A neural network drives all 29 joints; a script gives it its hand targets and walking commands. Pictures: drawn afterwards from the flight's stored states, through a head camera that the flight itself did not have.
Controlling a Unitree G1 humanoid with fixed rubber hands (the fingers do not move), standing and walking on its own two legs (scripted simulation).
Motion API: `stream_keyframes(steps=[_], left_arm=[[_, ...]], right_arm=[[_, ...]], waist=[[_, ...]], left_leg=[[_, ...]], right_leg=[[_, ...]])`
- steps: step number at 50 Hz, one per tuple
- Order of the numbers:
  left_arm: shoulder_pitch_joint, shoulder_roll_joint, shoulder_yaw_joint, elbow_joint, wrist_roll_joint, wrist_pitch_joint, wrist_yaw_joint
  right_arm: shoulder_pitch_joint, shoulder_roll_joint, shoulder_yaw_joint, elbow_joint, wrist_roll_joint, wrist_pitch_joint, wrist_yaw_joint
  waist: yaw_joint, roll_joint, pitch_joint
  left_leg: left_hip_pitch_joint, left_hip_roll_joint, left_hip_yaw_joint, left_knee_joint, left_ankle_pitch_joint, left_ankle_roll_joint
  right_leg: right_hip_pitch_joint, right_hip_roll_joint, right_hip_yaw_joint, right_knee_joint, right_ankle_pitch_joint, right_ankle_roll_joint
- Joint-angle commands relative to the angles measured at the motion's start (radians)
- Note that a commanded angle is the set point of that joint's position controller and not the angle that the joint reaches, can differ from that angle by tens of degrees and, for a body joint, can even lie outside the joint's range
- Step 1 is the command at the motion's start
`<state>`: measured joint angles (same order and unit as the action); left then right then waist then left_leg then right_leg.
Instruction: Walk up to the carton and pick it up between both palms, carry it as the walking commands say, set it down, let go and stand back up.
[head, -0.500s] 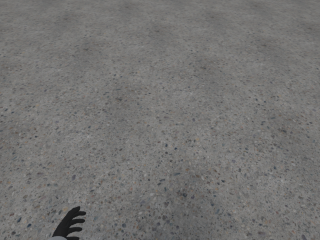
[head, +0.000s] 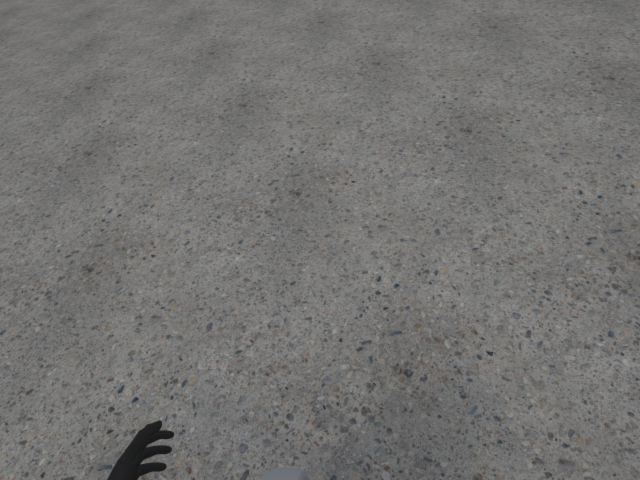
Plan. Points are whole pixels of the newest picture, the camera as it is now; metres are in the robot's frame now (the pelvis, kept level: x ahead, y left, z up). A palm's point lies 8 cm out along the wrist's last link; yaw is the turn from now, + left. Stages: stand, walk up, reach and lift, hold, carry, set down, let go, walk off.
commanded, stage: walk up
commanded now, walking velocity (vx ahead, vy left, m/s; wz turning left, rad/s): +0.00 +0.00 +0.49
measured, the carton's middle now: out of the picture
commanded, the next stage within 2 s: none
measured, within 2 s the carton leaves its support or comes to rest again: neither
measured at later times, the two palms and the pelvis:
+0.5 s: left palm out of the picture +0.03 +0.36 -0.15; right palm out of the picture +0.11 -0.18 -0.12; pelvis -0.04 +0.08 -0.04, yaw +13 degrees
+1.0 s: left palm out of the picture -0.06 +0.48 -0.11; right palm out of the picture +0.10 -0.07 -0.13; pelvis -0.07 +0.17 -0.02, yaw +22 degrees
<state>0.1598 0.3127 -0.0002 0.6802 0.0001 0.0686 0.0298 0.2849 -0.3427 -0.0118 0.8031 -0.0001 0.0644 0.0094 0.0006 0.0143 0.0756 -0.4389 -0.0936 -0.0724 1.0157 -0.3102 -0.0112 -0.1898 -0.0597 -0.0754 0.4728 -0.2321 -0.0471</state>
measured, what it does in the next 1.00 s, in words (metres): steps to the left, turning left: left foot, then right foot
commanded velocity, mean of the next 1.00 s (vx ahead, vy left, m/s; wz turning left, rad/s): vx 0.00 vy -0.01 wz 0.50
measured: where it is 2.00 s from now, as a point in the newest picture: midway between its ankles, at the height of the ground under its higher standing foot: outside the picture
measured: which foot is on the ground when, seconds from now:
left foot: up 0.00-0.46, down 0.48-0.80, up 0.82-1.00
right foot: down 0.00-0.46, up 0.48-0.82, down 0.84-1.00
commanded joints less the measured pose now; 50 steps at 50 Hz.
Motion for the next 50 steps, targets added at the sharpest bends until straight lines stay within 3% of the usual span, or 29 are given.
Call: stream_keyframes(steps=[1,4,6,10,13,17,20,22,23,24,25,26,28,30,31,35,36,37,38,39,40,41,43,44,45,47,48,49,50], left_arm=[[-0.042,0.116,0.07,-0.057,0.019,-0.016,0.013],[0.034,0.114,0.078,-0.057,0.019,-0.016,0.005],[0.043,0.088,0.084,-0.052,0.019,-0.022,0.001],[0.058,0.107,0.098,-0.047,0.017,-0.017,0.003],[-0.008,0.094,0.098,-0.049,0.026,-0.019,0.002],[0.019,0.114,0.108,-0.042,0.03,-0.03,-0.003],[-0.048,0.113,0.115,-0.061,0.033,-0.014,-0.013],[-0.096,0.083,0.109,-0.085,0.028,-0.013,-0.013],[-0.022,0.048,0.108,-0.076,0.012,-0.014,-0.01],[-0.066,0.077,0.104,-0.122,0.012,0.002,-0.021],[-0.086,0.088,0.099,-0.126,0.008,0.015,-0.024],[-0.088,0.098,0.084,-0.122,0.003,0.015,-0.023],[-0.065,0.101,0.087,-0.099,0.044,0.023,-0.028],[-0.037,0.089,0.099,-0.077,0.03,0.018,-0.038],[-0.006,0.096,0.112,-0.068,0.019,0.016,-0.038],[0.071,0.136,0.145,-0.06,0.002,-0.007,-0.02],[0.112,0.144,0.148,-0.055,-0.002,-0.009,-0.01],[0.22,0.166,0.161,-0.045,-0.001,-0.02,-0.001],[0.365,0.215,0.17,0.0,-0.003,-0.024,0.006],[0.367,0.223,0.168,0.018,-0.011,-0.034,0.017],[0.179,0.172,0.154,0.011,-0.001,-0.027,0.026],[-0.036,0.17,0.146,-0.063,0.034,-0.028,0.025],[-0.193,0.182,0.101,-0.152,0.045,-0.035,0.005],[-0.184,0.148,0.096,-0.126,0.048,-0.04,0.001],[-0.149,0.146,0.112,-0.088,0.042,-0.035,-0.007],[-0.078,0.141,0.105,-0.064,0.04,-0.031,-0.021],[-0.003,0.154,0.11,-0.073,0.032,-0.032,-0.017],[0.037,0.136,0.104,-0.071,0.026,-0.034,-0.024],[0.02,0.14,0.093,-0.093,0.02,-0.034,-0.023]], right_arm=[[0.071,-0.067,-0.068,-0.03,-0.008,0.02,0.016],[0.04,-0.074,-0.064,-0.043,0.015,0.017,0.016],[0.031,-0.072,-0.066,-0.044,0.005,0.011,0.017],[0.017,-0.062,-0.061,-0.069,0.004,0.014,0.022],[-0.001,-0.067,-0.059,-0.077,-0.009,0.009,0.027],[0.008,-0.038,-0.054,-0.111,-0.011,-0.003,0.028],[0.036,-0.057,-0.065,-0.109,-0.02,-0.009,0.02],[0.138,-0.122,-0.096,-0.074,-0.036,-0.023,0.018],[0.081,-0.203,-0.112,-0.077,-0.055,-0.023,0.014],[0.085,-0.233,-0.12,-0.109,-0.051,-0.022,0.002],[0.066,-0.223,-0.121,-0.117,-0.05,-0.021,0.0],[0.036,-0.177,-0.094,-0.116,-0.04,-0.024,-0.01],[0.031,-0.157,-0.098,-0.113,-0.024,-0.04,-0.022],[0.06,-0.147,-0.105,-0.1,-0.003,-0.057,-0.028],[0.065,-0.156,-0.125,-0.126,0.01,-0.054,-0.031],[0.082,-0.165,-0.158,-0.099,0.029,-0.045,-0.045],[0.08,-0.172,-0.161,-0.093,0.026,-0.041,-0.051],[0.035,-0.194,-0.18,-0.128,0.042,-0.031,-0.047],[-0.068,-0.215,-0.194,-0.15,0.041,-0.029,-0.048],[-0.108,-0.166,-0.18,-0.17,0.059,-0.025,-0.04],[0.041,-0.076,-0.153,-0.152,0.03,-0.022,-0.037],[0.089,-0.033,-0.119,-0.171,0.007,-0.017,-0.02],[0.136,-0.048,-0.088,-0.123,-0.025,-0.014,0.011],[0.172,-0.038,-0.073,-0.08,-0.011,-0.011,0.029],[0.078,-0.09,-0.085,-0.137,-0.002,0.002,0.037],[0.016,-0.08,-0.066,-0.14,0.018,-0.011,0.019],[-0.011,-0.051,-0.067,-0.144,0.014,-0.019,0.011],[0.025,-0.014,-0.062,-0.163,0.025,-0.024,0.002],[0.042,-0.033,-0.06,-0.152,0.022,-0.035,-0.005]], waist=[[-0.024,-0.164,0.015],[0.013,-0.234,-0.019],[0.02,-0.182,-0.023],[0.034,-0.239,-0.003],[-0.006,-0.15,-0.008],[0.013,-0.193,-0.057],[-0.031,-0.144,-0.098],[-0.087,-0.023,-0.094],[-0.073,0.262,-0.031],[-0.062,0.295,0.002],[-0.042,0.248,0.048],[-0.009,0.101,0.095],[-0.009,0.182,0.059],[-0.007,0.224,-0.058],[-0.009,0.305,-0.122],[0.008,0.363,-0.173],[0.031,0.384,-0.175],[0.089,0.374,-0.204],[0.2,0.285,-0.224],[0.222,-0.021,-0.242],[0.111,-0.328,-0.251],[-0.014,-0.285,-0.256],[-0.122,-0.135,0.021],[-0.11,-0.155,0.021],[-0.071,-0.225,0.078],[-0.008,-0.258,0.039],[0.019,-0.26,-0.022],[0.027,-0.317,-0.079],[0.019,-0.248,-0.156]], left_leg=[[-0.154,0.067,0.052,0.188,0.001,-0.089],[-0.155,0.095,0.05,0.131,0.007,-0.105],[-0.19,0.108,0.067,0.109,0.005,-0.112],[-0.14,0.137,0.107,0.006,-0.036,-0.108],[-0.107,0.163,0.092,-0.022,-0.044,-0.105],[-0.044,0.17,0.096,-0.193,-0.064,-0.065],[0.043,0.163,0.115,-0.288,-0.082,-0.042],[0.186,0.17,0.003,-0.397,0.047,0.004],[0.172,0.363,-0.345,-0.616,0.215,0.061],[0.045,0.452,-0.617,-0.763,0.124,0.093],[-0.05,0.47,-0.664,-0.848,-0.088,0.084],[-0.058,0.404,-0.557,-0.864,-0.15,0.018],[0.076,0.326,-0.463,-0.84,-0.051,-0.103],[0.255,0.261,-0.349,-0.78,0.345,-0.193],[0.29,0.196,-0.261,-0.805,0.464,-0.317],[0.398,0.109,-0.161,-0.773,1.011,-0.371],[0.395,0.105,-0.172,-0.759,1.1,-0.359],[0.367,0.107,-0.169,-0.712,1.269,-0.434],[0.302,0.029,-0.099,-0.521,1.203,-0.473],[0.168,-0.026,-0.027,-0.23,0.796,-0.413],[0.004,0.005,-0.1,0.115,-0.208,-0.212],[-0.043,0.092,-0.114,0.284,-0.28,-0.087],[-0.228,0.051,0.081,0.291,-0.229,-0.047],[-0.236,0.041,0.096,0.193,-0.148,-0.051],[-0.167,0.144,0.061,0.085,-0.091,-0.077],[-0.12,0.129,0.096,-0.115,-0.162,-0.103],[-0.119,0.084,0.11,-0.163,-0.185,-0.094],[-0.122,0.098,0.108,-0.204,-0.169,-0.086],[-0.068,0.076,0.115,-0.231,-0.159,-0.077]], right_leg=[[0.027,-0.2,0.06,-0.244,-0.169,0.017],[0.113,-0.178,0.031,-0.228,-0.141,0.027],[0.168,-0.204,0.003,-0.202,-0.019,0.006],[0.074,-0.277,0.021,-0.269,-0.228,-0.024],[0.046,-0.285,-0.022,-0.225,-0.144,-0.042],[0.086,-0.308,-0.035,-0.152,-0.07,-0.043],[0.04,-0.308,-0.063,-0.055,-0.112,-0.035],[-0.147,-0.196,-0.105,0.158,-0.181,0.03],[-0.31,-0.066,-0.177,0.393,-0.35,0.081],[-0.326,0.02,-0.045,0.574,-0.448,0.117],[-0.317,0.013,0.048,0.681,-0.41,0.111],[-0.322,-0.001,0.097,0.65,-0.296,0.09],[-0.367,0.0,0.137,0.623,-0.225,0.079],[-0.338,0.041,0.049,0.622,-0.223,0.102],[-0.263,0.085,-0.005,0.54,-0.288,0.109],[-0.137,0.165,-0.082,0.31,-0.348,0.137],[-0.082,0.165,-0.06,0.23,-0.342,0.143],[0.034,0.157,-0.075,0.07,-0.371,0.105],[0.201,0.093,-0.065,-0.125,-0.256,0.025],[0.334,-0.057,-0.027,-0.222,-0.008,-0.043],[0.265,-0.305,0.178,-0.088,0.188,-0.111],[0.08,-0.455,0.211,-0.064,0.209,-0.127],[0.043,-0.408,0.237,-0.241,-0.021,-0.086],[0.099,-0.329,0.1,-0.217,0.031,-0.054],[0.0,-0.344,0.025,-0.219,-0.014,-0.054],[0.158,-0.232,-0.077,-0.073,0.353,-0.017],[0.269,-0.231,-0.088,0.02,0.63,-0.018],[0.305,-0.261,-0.103,0.083,0.694,-0.014],[0.334,-0.253,-0.093,0.133,0.653,-0.009]])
